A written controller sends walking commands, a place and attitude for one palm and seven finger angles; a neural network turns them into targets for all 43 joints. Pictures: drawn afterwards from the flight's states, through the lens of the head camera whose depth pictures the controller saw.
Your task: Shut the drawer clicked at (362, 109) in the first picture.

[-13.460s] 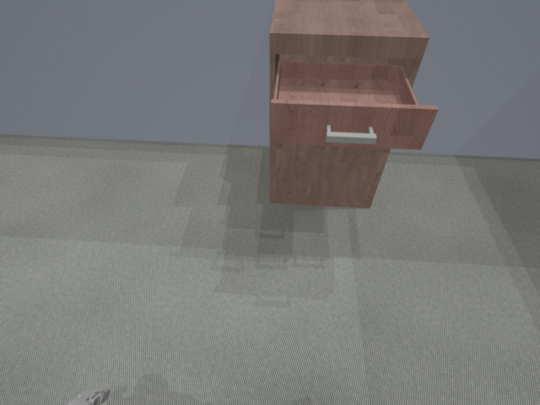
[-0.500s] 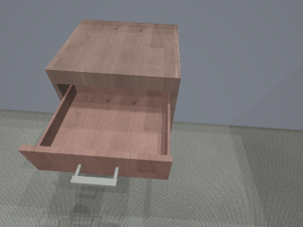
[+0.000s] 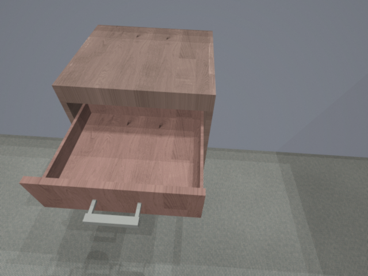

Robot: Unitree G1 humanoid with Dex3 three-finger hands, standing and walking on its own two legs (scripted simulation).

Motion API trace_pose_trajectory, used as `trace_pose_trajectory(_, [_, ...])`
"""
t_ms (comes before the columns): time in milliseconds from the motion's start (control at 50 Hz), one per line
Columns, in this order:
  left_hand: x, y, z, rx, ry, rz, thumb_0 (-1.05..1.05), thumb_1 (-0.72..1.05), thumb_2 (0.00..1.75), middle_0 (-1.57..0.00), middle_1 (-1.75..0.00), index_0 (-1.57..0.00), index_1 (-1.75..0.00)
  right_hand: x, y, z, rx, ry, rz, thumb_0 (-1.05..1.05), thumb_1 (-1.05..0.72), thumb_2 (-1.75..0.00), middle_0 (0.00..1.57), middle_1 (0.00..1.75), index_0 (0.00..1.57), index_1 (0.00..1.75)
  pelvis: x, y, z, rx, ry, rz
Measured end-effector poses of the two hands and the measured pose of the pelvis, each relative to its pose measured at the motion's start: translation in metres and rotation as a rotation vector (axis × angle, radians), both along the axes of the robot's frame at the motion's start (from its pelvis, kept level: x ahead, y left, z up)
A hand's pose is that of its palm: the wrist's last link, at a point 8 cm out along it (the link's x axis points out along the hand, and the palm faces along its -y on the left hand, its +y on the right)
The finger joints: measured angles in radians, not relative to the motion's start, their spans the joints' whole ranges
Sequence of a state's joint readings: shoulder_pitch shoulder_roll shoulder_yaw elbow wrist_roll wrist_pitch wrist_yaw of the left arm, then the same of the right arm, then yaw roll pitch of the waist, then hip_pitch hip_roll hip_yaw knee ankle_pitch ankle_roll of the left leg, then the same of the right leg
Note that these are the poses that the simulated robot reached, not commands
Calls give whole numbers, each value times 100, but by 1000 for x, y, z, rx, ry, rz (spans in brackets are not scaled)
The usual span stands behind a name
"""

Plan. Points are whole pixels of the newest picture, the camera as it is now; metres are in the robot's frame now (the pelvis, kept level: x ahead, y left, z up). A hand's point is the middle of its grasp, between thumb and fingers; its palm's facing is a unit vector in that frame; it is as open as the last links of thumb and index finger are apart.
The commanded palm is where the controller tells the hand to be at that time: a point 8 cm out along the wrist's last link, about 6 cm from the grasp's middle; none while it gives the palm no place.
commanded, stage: raise the hand and make a fist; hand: left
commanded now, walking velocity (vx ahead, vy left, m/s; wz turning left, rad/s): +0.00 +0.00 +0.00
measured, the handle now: (114, 212) +0.28 +0.20 -0.09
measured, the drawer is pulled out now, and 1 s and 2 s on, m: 0.30 0.28 0.28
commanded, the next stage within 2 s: bring the fist close to the handle in 1.98 s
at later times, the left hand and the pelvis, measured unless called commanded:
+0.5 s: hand out of the picture +0.10 +0.14 -0.06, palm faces +0.05 -1.00 +0.01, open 6.0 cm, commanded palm +0.08 +0.21 -0.05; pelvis -0.05 -0.01 -0.07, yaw +3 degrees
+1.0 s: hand (104, 275) +0.13 +0.17 -0.03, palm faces +0.06 -1.00 -0.06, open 3.5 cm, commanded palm +0.09 +0.21 -0.02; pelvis -0.04 -0.01 -0.08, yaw +3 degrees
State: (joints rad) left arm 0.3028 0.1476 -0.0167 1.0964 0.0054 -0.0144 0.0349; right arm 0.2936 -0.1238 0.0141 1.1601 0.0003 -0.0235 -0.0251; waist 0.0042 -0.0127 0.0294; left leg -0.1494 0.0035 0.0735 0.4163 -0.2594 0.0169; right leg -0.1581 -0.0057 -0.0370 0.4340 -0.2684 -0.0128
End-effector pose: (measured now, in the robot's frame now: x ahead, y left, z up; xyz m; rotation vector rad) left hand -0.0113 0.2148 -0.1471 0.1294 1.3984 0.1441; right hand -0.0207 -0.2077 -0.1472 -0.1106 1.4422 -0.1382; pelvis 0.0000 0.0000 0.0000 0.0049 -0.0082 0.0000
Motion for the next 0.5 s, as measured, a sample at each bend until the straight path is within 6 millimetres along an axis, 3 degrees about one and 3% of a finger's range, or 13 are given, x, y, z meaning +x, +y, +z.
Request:
trace_pose_trajectory(120, [3,3,4,15,-29,36,2,93,89,-20,-30,-20,-30,2,-1,0,-4,-31,0,1,-91,-90,20,30,20,30,-3,1,-2,-8,2,4])
trace_pose_trajectory(200, [71,30,65,134,-496,88,5,97,89,-22,-32,-22,-32,33,-22,9,-76,-289,25,2,-93,-90,20,30,20,30,-7,3,-5,2,8,24])
trace_pose_trajectory(260, [128,27,115,126,-841,52,4,96,89,-24,-35,-25,-35,72,-38,16,-109,-489,58,2,-93,-90,20,30,20,30,-15,5,-11,-3,25,51])
trace_pose_trajectory(300, [155,16,135,82,-1027,16,3,95,89,-26,-38,-27,-38,100,-46,25,-130,-621,77,2,-92,-90,20,30,20,30,-22,5,-17,-2,57,50])
trace_pose_trajectory(340, [151,14,128,43,-1091,38,2,94,89,-24,-39,-31,-41,127,-52,38,-144,-743,95,2,-92,-90,20,30,20,30,-27,2,-25,3,96,36])
trace_pose_trajectory(420, [112,-8,102,-103,-1182,8,1,93,89,-28,-46,-37,-49,173,-55,59,-161,-913,193,2,-92,-90,19,30,20,30,-36,-6,-46,6,158,30])
trace_pose_trajectory(500, [84,-21,93,-111,-1302,-86,2,91,89,-39,-55,-45,-57,209,-45,58,-160,-1009,318,1,-91,-90,19,30,19,30,-46,-13,-73,-13,203,53])
